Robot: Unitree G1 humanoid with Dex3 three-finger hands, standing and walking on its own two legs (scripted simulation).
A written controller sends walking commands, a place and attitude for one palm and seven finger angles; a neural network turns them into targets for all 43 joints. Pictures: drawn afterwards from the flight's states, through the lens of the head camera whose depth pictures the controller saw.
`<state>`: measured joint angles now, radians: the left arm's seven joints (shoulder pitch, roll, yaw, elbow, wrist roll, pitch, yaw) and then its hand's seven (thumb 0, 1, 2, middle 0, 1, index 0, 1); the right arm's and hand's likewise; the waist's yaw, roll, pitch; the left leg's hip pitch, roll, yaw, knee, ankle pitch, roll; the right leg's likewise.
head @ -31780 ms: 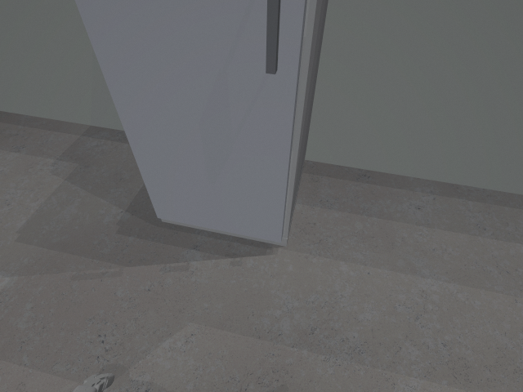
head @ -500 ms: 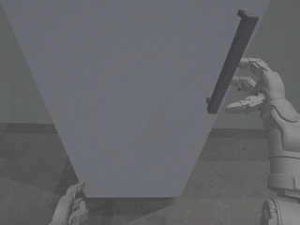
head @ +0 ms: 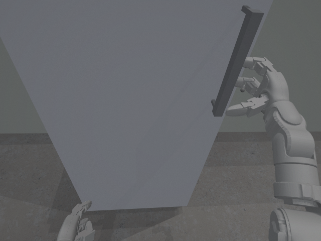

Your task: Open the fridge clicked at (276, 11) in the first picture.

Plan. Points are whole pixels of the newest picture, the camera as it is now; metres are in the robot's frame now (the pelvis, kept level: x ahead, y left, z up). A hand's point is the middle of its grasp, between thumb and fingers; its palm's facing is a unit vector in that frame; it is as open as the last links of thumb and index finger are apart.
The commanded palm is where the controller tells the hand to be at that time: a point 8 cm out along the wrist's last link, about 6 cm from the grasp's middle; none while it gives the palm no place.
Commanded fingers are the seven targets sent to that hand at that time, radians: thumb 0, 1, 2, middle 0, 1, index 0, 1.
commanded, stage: move the hooked fingers beside the handle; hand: right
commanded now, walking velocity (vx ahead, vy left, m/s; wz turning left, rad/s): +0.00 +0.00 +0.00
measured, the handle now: (229, 68) +0.46 -0.13 +0.25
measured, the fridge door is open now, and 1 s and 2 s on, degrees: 0 0 0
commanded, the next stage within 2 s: none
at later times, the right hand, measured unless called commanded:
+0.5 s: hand (243, 89) +0.39 -0.15 +0.24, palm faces -0.06 +1.00 -0.04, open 14.1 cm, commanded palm +0.37 -0.20 +0.24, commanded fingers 0.00 0.50 -0.30 0.30 1.20 0.30 1.20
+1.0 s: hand (252, 89) +0.39 -0.17 +0.24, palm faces -0.05 +1.00 -0.06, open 14.0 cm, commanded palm +0.36 -0.22 +0.24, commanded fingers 0.00 0.50 -0.30 0.30 1.20 0.30 1.20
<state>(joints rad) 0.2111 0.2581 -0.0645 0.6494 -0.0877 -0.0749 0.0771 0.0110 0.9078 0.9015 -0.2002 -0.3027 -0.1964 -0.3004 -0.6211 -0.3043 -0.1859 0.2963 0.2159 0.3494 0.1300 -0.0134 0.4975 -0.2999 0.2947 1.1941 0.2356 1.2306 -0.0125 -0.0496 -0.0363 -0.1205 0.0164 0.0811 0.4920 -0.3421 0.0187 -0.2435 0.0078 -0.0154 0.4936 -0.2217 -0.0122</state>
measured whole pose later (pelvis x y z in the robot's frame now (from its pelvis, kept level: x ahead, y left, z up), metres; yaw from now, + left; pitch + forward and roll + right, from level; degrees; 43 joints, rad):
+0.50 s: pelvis +0.00 +0.00 +0.00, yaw +1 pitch -2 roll +0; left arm 0.21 0.26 -0.07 0.64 -0.09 -0.08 0.08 0.01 0.91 0.90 -0.20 -0.30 -0.20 -0.30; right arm -0.62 -0.34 -0.20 0.33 0.23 0.33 0.17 -0.01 0.50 -0.30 0.30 1.20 0.27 1.22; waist 0.00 -0.04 -0.04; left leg -0.11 0.01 0.07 0.47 -0.33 0.02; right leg -0.22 0.00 -0.03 0.47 -0.21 -0.01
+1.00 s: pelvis +0.01 +0.01 +0.00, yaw +1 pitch -2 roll -1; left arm 0.22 0.28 -0.06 0.61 -0.10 -0.05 0.09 0.01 0.91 0.90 -0.20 -0.30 -0.20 -0.30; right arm -0.55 -0.41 -0.28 0.30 0.24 0.34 0.25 -0.01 0.50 -0.30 0.30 1.20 0.30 1.20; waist 0.02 -0.05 -0.06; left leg -0.10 0.00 0.06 0.47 -0.34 0.03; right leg -0.22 -0.01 -0.03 0.47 -0.23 0.00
